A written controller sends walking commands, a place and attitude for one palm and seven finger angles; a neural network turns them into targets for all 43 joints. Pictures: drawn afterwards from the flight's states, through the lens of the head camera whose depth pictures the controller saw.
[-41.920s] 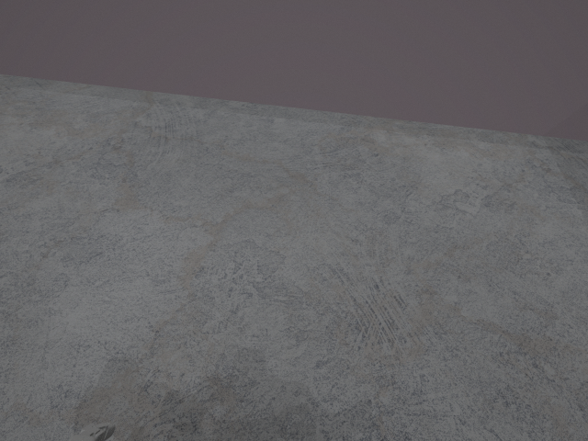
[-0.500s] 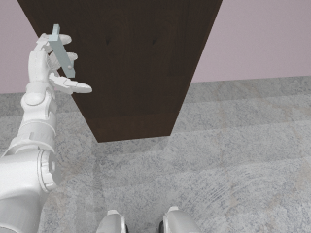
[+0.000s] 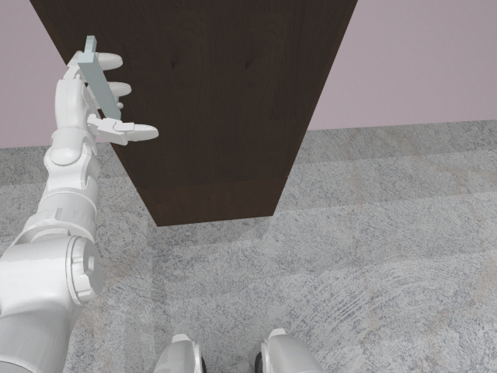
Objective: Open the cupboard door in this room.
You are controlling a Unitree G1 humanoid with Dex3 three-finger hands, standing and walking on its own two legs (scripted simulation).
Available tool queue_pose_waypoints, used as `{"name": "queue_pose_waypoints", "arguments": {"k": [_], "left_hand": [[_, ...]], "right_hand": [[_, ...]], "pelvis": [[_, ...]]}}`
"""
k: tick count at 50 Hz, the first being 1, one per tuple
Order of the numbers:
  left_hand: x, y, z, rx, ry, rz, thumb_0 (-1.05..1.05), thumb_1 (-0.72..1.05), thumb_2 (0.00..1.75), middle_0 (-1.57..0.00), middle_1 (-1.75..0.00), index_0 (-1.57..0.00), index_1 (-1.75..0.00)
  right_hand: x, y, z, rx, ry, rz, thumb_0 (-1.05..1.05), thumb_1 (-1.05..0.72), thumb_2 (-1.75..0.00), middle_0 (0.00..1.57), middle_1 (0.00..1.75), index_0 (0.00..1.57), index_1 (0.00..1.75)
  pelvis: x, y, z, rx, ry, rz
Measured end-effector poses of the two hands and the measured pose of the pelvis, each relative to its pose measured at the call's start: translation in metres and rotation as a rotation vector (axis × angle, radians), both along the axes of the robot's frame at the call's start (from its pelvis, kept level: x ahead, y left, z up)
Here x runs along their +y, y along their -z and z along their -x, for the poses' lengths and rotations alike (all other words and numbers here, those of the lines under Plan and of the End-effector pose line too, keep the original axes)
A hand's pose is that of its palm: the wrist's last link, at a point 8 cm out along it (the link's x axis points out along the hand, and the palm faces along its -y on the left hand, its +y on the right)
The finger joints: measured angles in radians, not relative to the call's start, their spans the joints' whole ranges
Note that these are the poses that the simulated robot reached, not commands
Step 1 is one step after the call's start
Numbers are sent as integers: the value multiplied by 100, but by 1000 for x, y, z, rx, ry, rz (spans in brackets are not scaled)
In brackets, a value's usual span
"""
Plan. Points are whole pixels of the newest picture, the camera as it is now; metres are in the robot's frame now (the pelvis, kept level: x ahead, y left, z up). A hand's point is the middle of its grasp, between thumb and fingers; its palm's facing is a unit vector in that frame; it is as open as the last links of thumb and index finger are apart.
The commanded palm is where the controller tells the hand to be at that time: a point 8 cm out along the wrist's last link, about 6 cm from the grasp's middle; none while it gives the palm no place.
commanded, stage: close the thumb around the handle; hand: left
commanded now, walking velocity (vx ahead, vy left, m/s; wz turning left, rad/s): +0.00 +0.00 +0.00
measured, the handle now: (103, 81) +0.56 +0.18 +0.08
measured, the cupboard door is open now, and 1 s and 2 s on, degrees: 0 8 40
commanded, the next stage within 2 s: pull the door open along its arc in 0.52 s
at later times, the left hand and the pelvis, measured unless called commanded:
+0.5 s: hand (117, 106) +0.51 +0.16 +0.08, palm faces +0.02 -1.00 -0.02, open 5.5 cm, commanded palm +0.49 +0.21 +0.08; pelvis +0.00 +0.00 +0.00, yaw +0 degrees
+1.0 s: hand (122, 136) +0.46 +0.15 +0.08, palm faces +0.01 -1.00 +0.00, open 5.7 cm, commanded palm +0.40 +0.20 +0.08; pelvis +0.02 +0.00 +0.02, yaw -1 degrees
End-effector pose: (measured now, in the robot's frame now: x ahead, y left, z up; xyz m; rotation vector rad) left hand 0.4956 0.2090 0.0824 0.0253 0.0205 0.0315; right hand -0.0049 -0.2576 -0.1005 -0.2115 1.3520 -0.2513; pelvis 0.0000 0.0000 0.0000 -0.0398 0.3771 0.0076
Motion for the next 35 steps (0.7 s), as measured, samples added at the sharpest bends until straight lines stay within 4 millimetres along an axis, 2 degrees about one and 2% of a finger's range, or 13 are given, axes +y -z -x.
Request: {"name": "queue_pose_waypoints", "arguments": {"k": [12, 21, 25, 35], "left_hand": [[3, -1, -2, 8, -7, -2, 0, 21, 60, -35, -127, -36, -128], [7, -3, 2, 2, -10, 4, 1, 67, 80, -38, -132, -39, -133], [3, -3, 3, 7, 12, 9, 1, 76, 84, -39, -133, -39, -134], [2, -2, 4, 4, -1, 12, 1, 76, 84, -38, -134, -37, -135]], "right_hand": [[2, 1, 6, 27, 13, -17, 0, -90, -90, 20, 30, 20, 30], [-3, -2, 3, 21, 15, -7, 0, -90, -90, 20, 30, 20, 30], [-5, -3, -1, 11, 9, -1, 0, -90, -90, 20, 30, 20, 30], [-5, -3, -8, -24, 7, 2, 0, -90, -90, 20, 30, 20, 30]], "pelvis": [[-3, -2, -3, 2, 3, -3], [-4, -4, -5, -3, 4, -3], [-4, -4, -5, -8, 1, -2], [-4, -4, -4, -10, 4, -3]]}}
